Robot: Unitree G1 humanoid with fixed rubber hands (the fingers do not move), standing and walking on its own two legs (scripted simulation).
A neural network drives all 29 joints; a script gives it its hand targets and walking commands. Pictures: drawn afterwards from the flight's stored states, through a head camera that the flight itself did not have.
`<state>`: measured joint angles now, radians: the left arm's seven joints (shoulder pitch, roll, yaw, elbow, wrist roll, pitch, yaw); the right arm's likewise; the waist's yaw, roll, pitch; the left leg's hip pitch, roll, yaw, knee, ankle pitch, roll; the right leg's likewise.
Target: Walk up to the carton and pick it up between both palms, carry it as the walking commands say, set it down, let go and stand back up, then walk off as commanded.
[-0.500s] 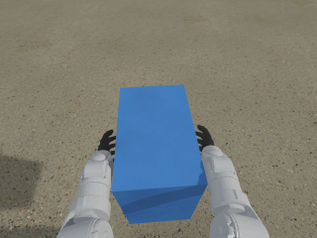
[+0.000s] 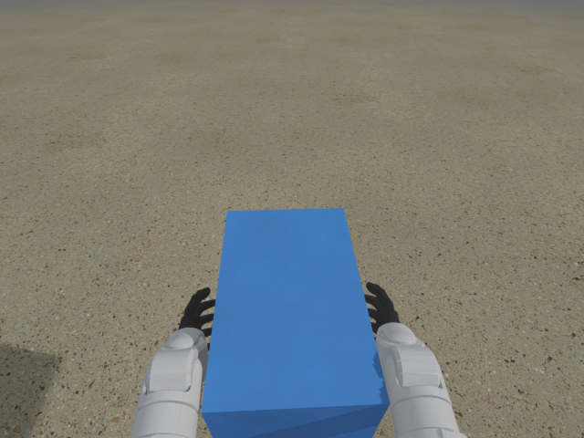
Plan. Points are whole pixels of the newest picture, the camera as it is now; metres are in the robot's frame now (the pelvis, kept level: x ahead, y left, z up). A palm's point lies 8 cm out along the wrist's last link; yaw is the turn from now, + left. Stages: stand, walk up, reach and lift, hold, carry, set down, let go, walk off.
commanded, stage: reach and lift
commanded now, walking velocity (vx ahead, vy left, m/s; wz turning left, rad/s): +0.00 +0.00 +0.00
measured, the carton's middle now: (289, 340) +0.31 +0.01 -0.02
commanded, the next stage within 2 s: hold in 1.20 s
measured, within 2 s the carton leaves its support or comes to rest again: neither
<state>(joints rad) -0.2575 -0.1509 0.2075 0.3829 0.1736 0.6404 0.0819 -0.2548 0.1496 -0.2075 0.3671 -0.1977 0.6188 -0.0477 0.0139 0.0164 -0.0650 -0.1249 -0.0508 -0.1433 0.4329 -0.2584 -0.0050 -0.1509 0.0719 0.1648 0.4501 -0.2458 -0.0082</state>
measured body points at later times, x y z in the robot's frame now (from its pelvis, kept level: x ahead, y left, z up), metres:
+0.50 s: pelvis -0.04 +0.00 +0.00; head -0.08 -0.01 +0.44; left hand +0.28 +0.14 +0.03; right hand +0.29 -0.14 +0.03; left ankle -0.01 +0.13 -0.74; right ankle +0.00 -0.12 -0.74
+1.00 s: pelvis -0.02 +0.00 +0.00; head -0.07 +0.00 +0.45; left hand +0.28 +0.14 +0.03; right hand +0.28 -0.14 +0.04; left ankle -0.01 +0.13 -0.74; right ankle +0.00 -0.12 -0.74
